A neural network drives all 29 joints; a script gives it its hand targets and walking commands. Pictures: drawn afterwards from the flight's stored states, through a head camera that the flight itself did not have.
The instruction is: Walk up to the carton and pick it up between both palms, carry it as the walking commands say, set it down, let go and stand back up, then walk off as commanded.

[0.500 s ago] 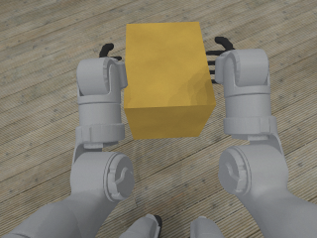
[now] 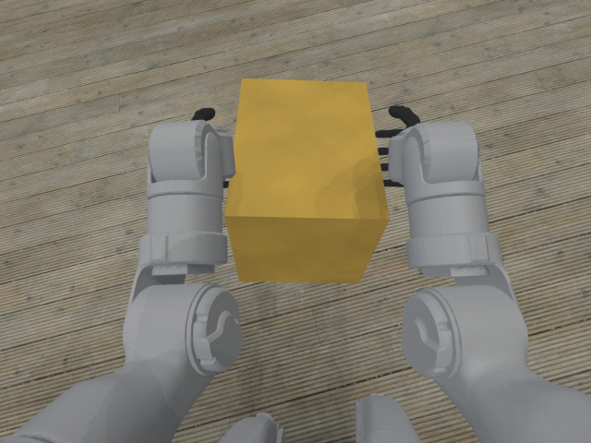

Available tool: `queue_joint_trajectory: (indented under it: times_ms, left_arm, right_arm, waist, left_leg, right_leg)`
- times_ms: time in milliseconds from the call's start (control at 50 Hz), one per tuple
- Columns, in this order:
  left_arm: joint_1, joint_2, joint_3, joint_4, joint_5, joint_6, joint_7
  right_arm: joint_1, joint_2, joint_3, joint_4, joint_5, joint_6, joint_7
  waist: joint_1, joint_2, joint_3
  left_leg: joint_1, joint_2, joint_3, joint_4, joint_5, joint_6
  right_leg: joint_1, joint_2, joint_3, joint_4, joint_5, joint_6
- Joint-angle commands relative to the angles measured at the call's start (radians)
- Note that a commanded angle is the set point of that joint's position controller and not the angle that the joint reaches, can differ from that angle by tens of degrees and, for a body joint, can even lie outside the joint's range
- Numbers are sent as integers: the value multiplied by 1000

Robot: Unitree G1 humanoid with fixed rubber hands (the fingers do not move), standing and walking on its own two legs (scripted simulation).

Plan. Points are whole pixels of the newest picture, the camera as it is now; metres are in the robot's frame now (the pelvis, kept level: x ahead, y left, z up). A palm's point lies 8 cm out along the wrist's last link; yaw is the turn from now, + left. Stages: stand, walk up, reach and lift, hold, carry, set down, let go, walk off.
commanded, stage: carry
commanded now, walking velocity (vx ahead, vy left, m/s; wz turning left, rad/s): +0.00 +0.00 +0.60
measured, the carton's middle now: (301, 183) +0.46 +0.00 +0.01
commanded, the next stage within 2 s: none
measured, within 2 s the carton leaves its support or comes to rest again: neither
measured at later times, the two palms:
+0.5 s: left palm (214, 22) +0.72 +0.12 +0.10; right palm (357, 8) +0.78 -0.11 +0.06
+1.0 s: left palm out of the picture +1.11 +0.16 +0.07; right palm out of the picture +1.23 -0.05 +0.02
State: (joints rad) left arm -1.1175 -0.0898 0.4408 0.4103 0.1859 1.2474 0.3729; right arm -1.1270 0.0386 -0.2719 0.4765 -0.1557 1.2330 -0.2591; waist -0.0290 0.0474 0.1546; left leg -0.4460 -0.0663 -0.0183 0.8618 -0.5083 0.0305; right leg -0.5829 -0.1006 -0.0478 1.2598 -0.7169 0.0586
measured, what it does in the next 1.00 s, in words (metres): walks ahead, turning left: right foot, then left foot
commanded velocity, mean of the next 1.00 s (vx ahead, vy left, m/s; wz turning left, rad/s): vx -0.07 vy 0.06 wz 0.43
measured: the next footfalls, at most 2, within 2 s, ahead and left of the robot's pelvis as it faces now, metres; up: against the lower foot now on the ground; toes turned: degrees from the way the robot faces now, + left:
right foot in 0.04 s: +0.06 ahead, -0.14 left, +0.00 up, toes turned -3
left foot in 0.32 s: +0.28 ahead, +0.05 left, +0.00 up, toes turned +19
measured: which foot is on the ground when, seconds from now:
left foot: down 0.00-0.06, up 0.08-0.30, down 0.32-0.54, up 0.56-0.80, down 0.82-1.00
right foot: up 0.00-0.02, down 0.04-0.36, up 0.38-0.52, down 0.54-0.82, up 0.84-1.00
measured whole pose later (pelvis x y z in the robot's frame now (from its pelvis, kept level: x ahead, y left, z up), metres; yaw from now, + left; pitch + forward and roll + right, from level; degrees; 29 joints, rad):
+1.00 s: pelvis +0.85 -0.13 -0.03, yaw +35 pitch +3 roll +5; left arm -0.87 -0.20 0.45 0.35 0.18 1.17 0.35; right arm -0.79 0.12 -0.27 0.25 -0.14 1.22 -0.29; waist -0.04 0.15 0.10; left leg -0.30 0.07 0.12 1.03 -0.67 -0.02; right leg -0.79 -0.07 0.21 1.22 -0.43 0.07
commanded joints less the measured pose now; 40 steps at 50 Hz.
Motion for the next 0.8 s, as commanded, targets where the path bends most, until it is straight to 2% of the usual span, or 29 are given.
queue_joint_trajectory:
  times_ms: [0, 20, 40, 60, 80, 100, 200, 220, 280, 300, 320, 340, 360, 400, 420, 440, 460, 480, 500, 520, 540, 620, 640, 660, 700, 720, 740, 760, 780]
  left_arm:
    - [-861, -1110, -381, 44, -573, -32, -426]
    - [-783, -1106, -348, 15, -536, -34, -422]
    - [-789, -1096, -330, -55, -553, -31, -438]
    - [-699, -1021, -321, -63, -524, -35, -429]
    - [-792, -1063, -361, -45, -530, -39, -435]
    - [-743, -1031, -344, -55, -478, -34, -431]
    - [-869, -996, -359, -71, -480, -41, -437]
    - [-826, -976, -341, -44, -468, -34, -444]
    - [-744, -918, -321, 66, -456, -20, -452]
    - [-766, -925, -333, 82, -461, -12, -458]
    - [-730, -1006, -348, 128, -471, -8, -460]
    - [-735, -1056, -388, 131, -494, -6, -471]
    - [-937, -1062, -445, -81, -529, -41, -484]
    - [-882, -1098, -416, 28, -562, -31, -497]
    - [-958, -1098, -381, 79, -560, -60, -484]
    - [-921, -1073, -367, 175, -565, -70, -469]
    - [-902, -1047, -348, 63, -581, -91, -460]
    - [-965, -1048, -367, -22, -595, -96, -443]
    - [-877, -1066, -306, 3, -562, -92, -443]
    - [-789, -1076, -290, -16, -536, -69, -443]
    - [-722, -1059, -309, -9, -541, -67, -436]
    - [-545, -982, -297, 24, -433, -68, -428]
    - [-635, -957, -304, 4, -461, -76, -438]
    - [-724, -910, -337, -17, -470, -87, -435]
    - [-857, -888, -350, -120, -492, -91, -433]
    - [-900, -854, -343, -105, -490, -78, -430]
    - [-822, -885, -350, -93, -475, -58, -433]
    - [-874, -868, -369, -66, -503, -63, -428]
    - [-807, -868, -410, -10, -509, -38, -429]
  right_arm:
    - [-973, 1161, 384, -199, 558, -51, 259]
    - [-936, 1175, 393, -231, 553, -43, 260]
    - [-888, 1223, 420, -254, 560, -27, 257]
    - [-720, 1231, 418, -145, 538, 0, 259]
    - [-817, 1210, 436, -155, 532, -16, 250]
    - [-756, 1240, 412, -71, 537, 7, 270]
    - [-801, 1227, 400, -7, 540, -21, 286]
    - [-768, 1223, 367, 25, 529, -17, 286]
    - [-641, 1181, 302, 100, 494, -32, 290]
    - [-511, 1186, 251, 163, 447, -31, 290]
    - [-557, 1185, 237, 144, 451, -46, 298]
    - [-644, 1163, 245, 106, 433, -60, 286]
    - [-570, 1198, 206, 128, 407, -96, 279]
    - [-665, 1191, 255, -32, 423, -107, 254]
    - [-966, 1160, 333, -183, 498, -134, 238]
    - [-1021, 1106, 343, -194, 506, -122, 231]
    - [-1084, 1101, 386, -300, 541, -120, 216]
    - [-1098, 1097, 423, -311, 575, -118, 222]
    - [-1133, 1134, 482, -379, 619, -100, 229]
    - [-957, 1186, 468, -315, 596, -65, 232]
    - [-872, 1187, 468, -289, 585, -40, 237]
    - [-648, 1212, 455, -47, 532, -19, 251]
    - [-771, 1184, 470, -99, 560, -42, 247]
    - [-786, 1174, 475, -54, 577, -44, 258]
    - [-853, 1178, 444, -68, 591, -54, 261]
    - [-755, 1150, 406, 34, 562, -51, 259]
    - [-615, 1201, 368, 77, 542, -44, 253]
    - [-714, 1163, 386, -8, 600, -70, 246]
    - [-524, 1126, 336, 68, 544, -58, 255]
  waist:
    - [40, -64, -912]
    - [55, -242, -926]
    - [32, -457, -984]
    - [32, -426, -984]
    - [34, -474, -921]
    - [48, -359, -876]
    - [58, -334, -619]
    - [52, -250, -613]
    - [7, -189, -658]
    - [-78, -125, -737]
    - [-139, 131, -820]
    - [-82, 377, -872]
    - [-95, 520, -863]
    - [-60, 13, -634]
    - [-51, -161, -657]
    - [-28, -120, -691]
    - [-1, -47, -795]
    - [41, 50, -890]
    - [28, -205, -944]
    - [10, -519, -961]
    - [16, -511, -1046]
    - [63, -519, -755]
    - [64, -455, -678]
    - [68, -434, -681]
    - [67, -342, -686]
    - [59, -293, -653]
    - [14, -232, -637]
    - [-77, -131, -722]
    - [-207, 428, -853]
  left_leg:
    - [166, 142, -123, 86, 1076, 2]
    - [-130, 62, -38, 228, 319, -35]
    - [-366, 15, 18, 322, -191, -67]
    - [-458, 28, 20, 406, -202, -64]
    - [-505, 22, 37, 471, -136, -62]
    - [-530, 30, 41, 404, -127, -61]
    - [-561, 5, 200, 309, 40, -74]
    - [-440, -19, 210, 220, 105, -77]
    - [-48, -197, 410, -173, 320, -55]
    - [409, -104, 256, -235, 602, 76]
    - [911, 226, -207, -124, 1485, 364]
    - [1304, 361, -598, -73, 2116, 475]
    - [1221, 477, -744, -32, 1841, 466]
    - [697, 351, -675, -65, 1420, 301]
    - [583, 276, -519, -47, 1378, 204]
    - [359, 241, -353, 11, 1328, 98]
    - [356, 196, -165, 65, 1098, 23]
    - [179, 187, -99, 178, 802, -9]
    - [6, 122, -48, 247, 233, -31]
    - [-251, 32, 60, 413, -195, -85]
    - [-355, 25, 38, 477, -238, -94]
    - [-766, 1, 149, 624, -178, -96]
    - [-753, -4, 185, 637, -103, -89]
    - [-756, -28, 225, 576, -151, -84]
    - [-635, -112, 365, 450, -199, -76]
    - [-473, -170, 455, 296, -187, -72]
    - [-163, -244, 593, 35, -249, -76]
    - [304, -202, 594, -365, -62, 27]
    - [1095, 137, 170, -441, 746, 238]
  right_leg:
    - [635, -25, 25, -686, 778, -34]
    - [954, -196, 159, -648, 1515, -114]
    - [1247, -339, 279, -534, 2156, -161]
    - [1335, -385, 294, -500, 2332, -195]
    - [1291, -396, 247, -493, 2274, -179]
    - [1290, -366, 234, -506, 2098, -176]
    - [1162, -213, 6, -534, 1899, -35]
    - [1048, -195, -27, -543, 1842, -65]
    - [855, -59, -243, -264, 2221, 96]
    - [503, -66, -244, 53, 2155, 144]
    - [-87, 3, -154, 652, 1241, 219]
    - [-486, 185, 30, 761, -115, 174]
    - [-651, 86, 310, 875, -396, 128]
    - [-562, -18, 343, 425, -393, 6]
    - [-375, -36, 259, 72, -243, -40]
    - [-94, -43, 191, -276, -71, -43]
    - [190, -19, 138, -606, 239, -23]
    - [490, -28, 116, -730, 667, -13]
    - [767, -95, 188, -674, 1201, -30]
    - [1045, -263, 312, -555, 1975, -77]
    - [1231, -328, 347, -490, 2325, -120]
    - [1377, -182, 242, -463, 2305, -1]
    - [1279, -173, 177, -504, 2291, 97]
    - [1312, -129, 127, -519, 2243, 87]
    - [1249, -19, -27, -521, 2394, 184]
    - [1147, 35, -133, -520, 2580, 300]
    - [918, 123, -325, -376, 2981, 478]
    - [546, 200, -362, 214, 3237, 679]
    - [-294, 146, -127, 1171, 1620, 581]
